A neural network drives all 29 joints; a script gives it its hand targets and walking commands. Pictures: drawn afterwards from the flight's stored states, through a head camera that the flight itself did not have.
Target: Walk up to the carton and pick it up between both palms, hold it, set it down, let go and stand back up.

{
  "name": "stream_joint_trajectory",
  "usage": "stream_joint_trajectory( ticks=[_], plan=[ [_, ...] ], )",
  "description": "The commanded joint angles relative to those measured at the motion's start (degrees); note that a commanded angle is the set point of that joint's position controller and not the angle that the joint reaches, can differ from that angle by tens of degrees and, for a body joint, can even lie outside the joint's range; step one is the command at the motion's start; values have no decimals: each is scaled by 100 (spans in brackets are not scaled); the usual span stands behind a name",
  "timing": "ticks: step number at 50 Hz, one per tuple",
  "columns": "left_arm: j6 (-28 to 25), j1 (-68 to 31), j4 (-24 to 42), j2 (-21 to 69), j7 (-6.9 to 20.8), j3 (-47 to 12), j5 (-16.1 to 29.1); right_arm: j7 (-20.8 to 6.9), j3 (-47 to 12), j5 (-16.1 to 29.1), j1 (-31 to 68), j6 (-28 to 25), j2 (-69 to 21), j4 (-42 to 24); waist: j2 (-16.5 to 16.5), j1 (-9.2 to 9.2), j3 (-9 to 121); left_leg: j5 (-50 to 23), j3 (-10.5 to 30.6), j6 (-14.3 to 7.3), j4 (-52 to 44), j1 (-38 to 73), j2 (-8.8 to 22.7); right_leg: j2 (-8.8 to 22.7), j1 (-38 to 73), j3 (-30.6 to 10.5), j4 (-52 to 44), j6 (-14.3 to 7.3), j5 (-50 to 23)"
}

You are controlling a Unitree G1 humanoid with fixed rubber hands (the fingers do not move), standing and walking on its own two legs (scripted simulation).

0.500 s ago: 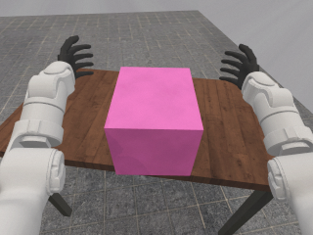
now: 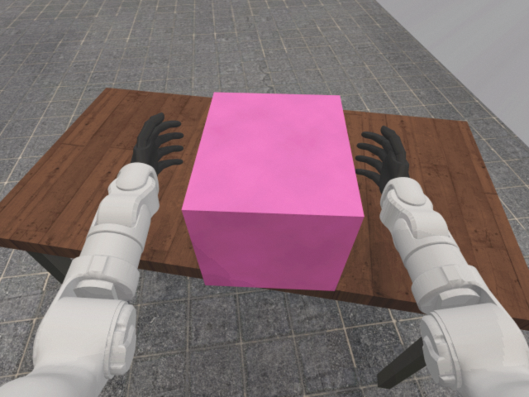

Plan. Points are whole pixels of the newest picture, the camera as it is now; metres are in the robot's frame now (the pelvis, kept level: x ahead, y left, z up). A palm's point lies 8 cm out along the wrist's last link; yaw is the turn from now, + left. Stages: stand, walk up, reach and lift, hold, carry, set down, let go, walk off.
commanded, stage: reach and lift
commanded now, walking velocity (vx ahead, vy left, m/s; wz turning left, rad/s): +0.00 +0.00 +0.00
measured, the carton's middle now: (273, 189) +0.46 +0.02 +0.06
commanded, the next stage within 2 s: none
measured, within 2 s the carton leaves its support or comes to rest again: neither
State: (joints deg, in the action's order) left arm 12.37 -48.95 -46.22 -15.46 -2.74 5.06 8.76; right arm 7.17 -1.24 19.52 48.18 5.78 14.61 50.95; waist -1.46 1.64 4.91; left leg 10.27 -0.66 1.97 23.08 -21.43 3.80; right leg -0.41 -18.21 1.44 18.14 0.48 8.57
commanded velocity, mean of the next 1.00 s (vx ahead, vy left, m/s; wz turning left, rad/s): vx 0.00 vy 0.00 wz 0.00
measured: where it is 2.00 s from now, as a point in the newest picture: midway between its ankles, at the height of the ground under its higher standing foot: outside the picture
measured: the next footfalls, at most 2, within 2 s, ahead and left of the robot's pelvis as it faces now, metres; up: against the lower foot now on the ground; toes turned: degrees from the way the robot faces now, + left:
none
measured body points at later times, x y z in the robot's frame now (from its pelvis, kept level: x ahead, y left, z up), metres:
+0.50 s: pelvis +0.00 +0.00 +0.00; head +0.02 +0.00 +0.45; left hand +0.45 +0.17 +0.15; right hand +0.45 -0.16 +0.15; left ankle +0.00 +0.14 -0.74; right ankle +0.00 -0.13 -0.74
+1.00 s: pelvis -0.01 +0.00 +0.00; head +0.02 +0.01 +0.45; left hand +0.45 +0.17 +0.15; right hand +0.45 -0.15 +0.15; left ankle +0.00 +0.14 -0.74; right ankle +0.00 -0.13 -0.74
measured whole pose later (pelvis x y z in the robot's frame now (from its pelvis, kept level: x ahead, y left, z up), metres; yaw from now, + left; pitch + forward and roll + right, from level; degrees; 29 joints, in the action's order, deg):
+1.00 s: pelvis -0.01 +0.00 +0.00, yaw -1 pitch +9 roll -1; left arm 0.7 -59.0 -66.4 -9.5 -5.8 9.8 1.0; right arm 8.1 6.1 11.9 57.9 -0.1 9.0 67.0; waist -0.3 1.3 7.3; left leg 10.0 -1.2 1.7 23.0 -21.6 3.6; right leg -0.3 -18.8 0.6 18.3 0.7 8.1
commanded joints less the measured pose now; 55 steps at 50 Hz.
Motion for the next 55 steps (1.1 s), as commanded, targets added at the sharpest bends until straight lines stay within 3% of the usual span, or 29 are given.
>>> stream_joint_trajectory(
  ticks=[1, 2, 3, 4, 7, 8, 12, 13, 18, 22, 23, 28, 29, 31, 36, 37, 38, 39, 41, 42, 43, 44, 45, 46, 48, 49, 52, 54, 55],
  plan=[
    [-370, -2368, 151, -603, -8, 141, 0, 58, -2, -30, 2747, -249, 687, -354, 245, 18, 3251, -2160, -335, 131, 287, 2057, -430, -323, 498, 173, 50, 182, -1358],
    [-433, -2409, -167, -535, -4, 125, -68, 85, -27, 21, 2738, -261, 634, -78, 178, -67, 3104, -2195, -276, 137, 286, 1945, -423, -322, 574, 135, 65, 163, -1510],
    [-498, -2255, -145, -582, 20, 146, -141, 108, -33, 75, 2626, -276, 553, 148, 192, -16, 3027, -2470, -337, 164, 310, 1928, -447, -354, 767, 150, 144, 139, -1723],
    [-499, -2310, -160, -478, 34, 126, -191, 146, -21, 166, 2670, -354, 658, 79, -23, -29, 3088, -2643, -342, 230, 288, 2054, -449, -346, 826, 157, 92, 113, -1859],
    [-578, -2227, -730, -407, 109, 204, -225, 201, -216, 278, 2507, -381, 537, 562, 194, -78, 2495, -2567, -301, 238, 240, 1965, -428, -347, 763, 104, 10, 202, -1763],
    [-669, -2322, -546, -502, 125, 264, -232, 219, -185, 238, 2511, -400, 432, 402, 319, -160, 2507, -2492, -314, 175, 249, 1912, -451, -346, 870, 110, 21, 228, -1800],
    [-804, -2782, -273, -419, 35, 167, -220, 220, -163, 237, 2976, -463, 412, 121, 136, -90, 2749, -2452, -331, 228, 172, 2033, -460, -350, 832, 60, -68, 177, -1734],
    [-782, -2783, -599, -355, -7, 179, -219, 206, -110, 232, 2988, -432, 429, 219, 161, -112, 2590, -2281, -340, 210, 143, 2006, -444, -329, 751, 97, -88, 151, -1550],
    [-888, -3000, -841, -273, -109, 135, -214, 156, -190, 217, 3247, -369, 228, 333, 72, -17, 2566, -2032, -369, 166, 183, 1682, -407, -242, 652, 26, 21, 148, -1329],
    [-1010, -3047, -599, -190, -173, 46, -197, 174, -139, 203, 3169, -462, 152, 238, 3, -24, 3152, -2637, -333, 261, 339, 1853, -471, -349, 718, 93, 89, 96, -1878],
    [-1005, -3102, -588, -131, -180, 102, -290, 183, -45, 93, 3128, -470, 243, 254, -113, -63, 3257, -2661, -358, 314, 395, 1955, -433, -327, 721, 120, 97, 80, -1872],
    [-986, -2982, -1268, -38, -118, 210, -323, 161, 135, -147, 3161, -399, 115, 753, 97, -68, 2505, -1878, -355, 168, 192, 1662, -358, -286, 545, 63, -44, 103, -1054],
    [-1076, -3247, -1079, 57, -139, 14, -288, 155, 306, -208, 3244, -421, 138, 752, -27, -183, 2639, -1651, -376, 187, 166, 1578, -380, -271, 481, 78, -88, 41, -839],
    [-1169, -3402, -863, 34, -234, 44, -254, 136, 327, -352, 3367, -469, 23, 518, -25, -179, 3100, -1799, -360, 231, 213, 1675, -353, -267, 385, 65, -6, 37, -1006],
    [-1141, -3378, -1214, 394, -257, 78, -517, 74, 527, -500, 3444, -525, 18, 948, -120, -76, 2895, -2300, -359, 312, 309, 1897, -346, -272, 270, 158, -60, -59, -1011],
    [-1164, -3376, -1272, 422, -242, 210, -590, 64, 447, -534, 3464, -536, -194, 973, -105, -135, 2807, -2211, -327, 309, 342, 1774, -339, -243, 309, 70, -41, -11, -1036],
    [-1224, -3291, -1241, 307, -217, 263, -601, 50, 501, -598, 3310, -562, -145, 850, -50, -38, 2705, -2154, -333, 271, 242, 1745, -335, -254, 441, 152, -40, 7, -1038],
    [-1236, -3356, -1195, 392, -235, 242, -610, 35, 548, -666, 3371, -593, -101, 895, -183, -87, 2831, -2075, -310, 266, 204, 1808, -303, -217, 398, 109, -66, -38, -1001],
    [-1311, -3422, -1184, 374, -261, 251, -618, 10, 491, -594, 3419, -601, -306, 840, -71, -105, 2847, -2325, -331, 283, 220, 1702, -369, -252, 431, 127, -64, 7, -1153],
    [-1336, -3495, -996, 442, -296, 301, -667, 2, 495, -608, 3358, -615, -268, 930, -268, -78, 3002, -2314, -319, 308, 272, 1837, -349, -239, 444, 96, -7, -34, -1175],
    [-1315, -3449, -1101, 497, -304, 237, -637, -2, 562, -671, 3369, -631, -266, 947, -149, -164, 2989, -2306, -331, 306, 231, 1905, -357, -259, 353, 118, -89, -26, -1151],
    [-1339, -3363, -1123, 541, -277, 236, -713, -28, 539, -636, 3313, -642, -325, 977, -282, -53, 2825, -2231, -303, 294, 249, 1853, -314, -280, 332, 188, -133, -48, -913],
    [-1329, -3381, -1229, 580, -295, 239, -695, -42, 544, -648, 3359, -652, -313, 1008, -215, -187, 2811, -2311, -282, 290, 208, 1936, -341, -272, 314, 190, -138, -51, -1049],
    [-1370, -3518, -1016, 769, -272, 254, -708, -64, 516, -682, 3476, -679, -475, 804, -59, -109, 2921, -2244, -231, 257, 226, 1973, -303, -272, 265, 183, -118, -48, -979],
    [-1357, -3294, -1282, 821, -196, 378, -792, -71, 695, -918, 3414, -684, -545, 914, -24, -121, 2778, -2285, -286, 269, 221, 1936, -285, -244, 312, 175, -149, -32, -1005],
    [-1404, -3220, -1202, 809, -185, 343, -920, -70, 701, -883, 3281, -682, -632, 898, -151, -72, 2653, -2364, -340, 284, 178, 1914, -345, -228, 420, 161, -121, -19, -1112],
    [-1482, -3366, -1007, 1205, -120, 651, -1145, -142, 797, -1197, 3365, -735, -1187, 655, -40, -63, 2757, -2194, -357, 256, 77, 1932, -352, -211, 584, 156, -191, 45, -912],
    [-1490, -3482, -1116, 1634, 94, 792, -1375, -293, 883, -1535, 3352, -681, -1860, 616, 224, -111, 2497, -2012, -402, 95, -12, 1778, -358, -162, 709, 77, -264, 67, -932],
    [-1463, -3369, -1282, 2093, 282, 834, -1582, -423, 986, -1792, 3381, -655, -2425, 660, 179, -133, 2184, -1883, -412, 91, -110, 1664, -411, -96, 820, 114, -288, 114, -1049]
  ],
)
